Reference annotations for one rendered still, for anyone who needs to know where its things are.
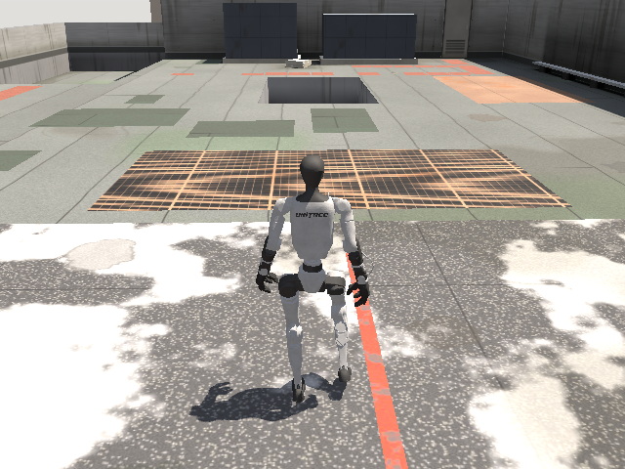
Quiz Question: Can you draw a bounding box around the right robot upper arm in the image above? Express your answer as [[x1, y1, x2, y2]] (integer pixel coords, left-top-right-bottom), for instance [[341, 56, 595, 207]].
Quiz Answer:
[[332, 197, 358, 253]]

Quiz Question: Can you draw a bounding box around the robot right hand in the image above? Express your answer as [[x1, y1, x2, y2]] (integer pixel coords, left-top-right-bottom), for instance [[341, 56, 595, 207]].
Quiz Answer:
[[347, 281, 370, 307]]

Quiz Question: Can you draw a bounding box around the robot right foot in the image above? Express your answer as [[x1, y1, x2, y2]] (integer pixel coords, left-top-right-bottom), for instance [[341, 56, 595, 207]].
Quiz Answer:
[[338, 366, 352, 382]]

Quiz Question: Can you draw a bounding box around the left robot forearm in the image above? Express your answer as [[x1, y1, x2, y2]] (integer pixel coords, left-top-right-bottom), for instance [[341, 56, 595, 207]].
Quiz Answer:
[[258, 236, 276, 276]]

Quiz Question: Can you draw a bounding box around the robot left hand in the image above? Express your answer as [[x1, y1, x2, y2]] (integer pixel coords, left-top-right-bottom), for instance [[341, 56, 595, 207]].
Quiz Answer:
[[256, 272, 278, 293]]

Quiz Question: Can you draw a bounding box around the robot right shin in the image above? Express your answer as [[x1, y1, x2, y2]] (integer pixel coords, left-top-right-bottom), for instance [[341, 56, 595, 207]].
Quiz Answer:
[[334, 304, 349, 370]]

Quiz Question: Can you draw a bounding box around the right robot forearm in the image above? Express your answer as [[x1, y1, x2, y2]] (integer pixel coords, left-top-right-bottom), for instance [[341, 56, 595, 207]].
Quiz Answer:
[[348, 238, 368, 284]]

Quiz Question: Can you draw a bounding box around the left robot upper arm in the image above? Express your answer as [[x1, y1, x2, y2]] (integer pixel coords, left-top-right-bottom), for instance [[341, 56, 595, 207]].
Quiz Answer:
[[266, 197, 292, 251]]

